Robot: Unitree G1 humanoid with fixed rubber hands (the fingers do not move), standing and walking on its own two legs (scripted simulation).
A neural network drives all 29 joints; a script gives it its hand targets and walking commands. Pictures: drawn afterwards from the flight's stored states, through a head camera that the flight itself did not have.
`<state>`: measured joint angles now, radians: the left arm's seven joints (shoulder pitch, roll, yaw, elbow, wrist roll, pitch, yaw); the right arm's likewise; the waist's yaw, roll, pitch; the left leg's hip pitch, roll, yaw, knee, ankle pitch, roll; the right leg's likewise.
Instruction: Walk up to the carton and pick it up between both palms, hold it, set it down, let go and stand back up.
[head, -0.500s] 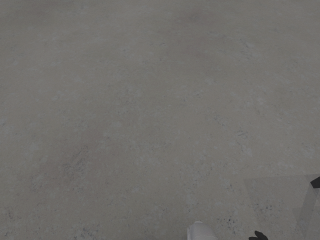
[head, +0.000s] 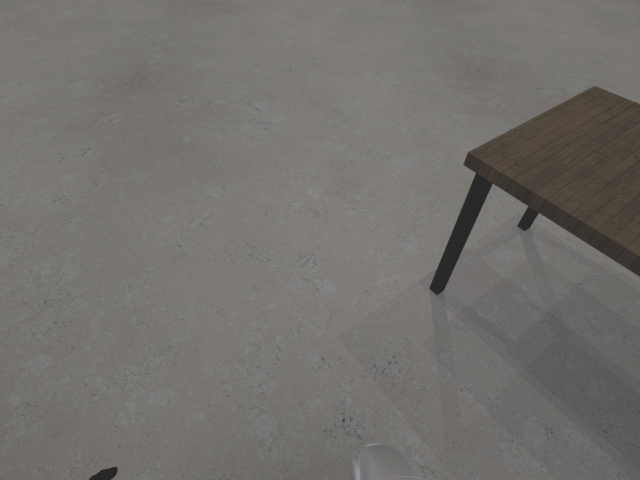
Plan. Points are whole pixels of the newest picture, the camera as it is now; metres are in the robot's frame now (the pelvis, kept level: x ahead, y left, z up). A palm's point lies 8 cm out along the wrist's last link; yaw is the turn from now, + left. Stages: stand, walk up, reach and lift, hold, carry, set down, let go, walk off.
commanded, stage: walk up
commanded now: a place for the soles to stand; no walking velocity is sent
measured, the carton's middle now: out of the picture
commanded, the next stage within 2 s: none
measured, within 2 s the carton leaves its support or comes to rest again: neither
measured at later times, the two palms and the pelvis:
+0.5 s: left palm (251, 420) +0.23 +0.10 -0.10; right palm out of the picture +0.03 -0.41 -0.11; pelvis +0.07 -0.14 +0.00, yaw -29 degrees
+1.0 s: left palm (471, 303) +0.42 -0.27 -0.11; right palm out of the picture -0.07 -0.52 -0.13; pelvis +0.13 -0.32 -0.02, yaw -55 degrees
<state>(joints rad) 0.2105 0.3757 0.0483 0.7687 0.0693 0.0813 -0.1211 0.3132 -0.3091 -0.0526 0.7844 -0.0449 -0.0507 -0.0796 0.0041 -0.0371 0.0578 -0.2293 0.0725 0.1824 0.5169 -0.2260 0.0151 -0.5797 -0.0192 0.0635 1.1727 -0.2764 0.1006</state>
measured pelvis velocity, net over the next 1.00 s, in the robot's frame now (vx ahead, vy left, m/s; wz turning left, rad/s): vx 0.13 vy -0.32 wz -0.97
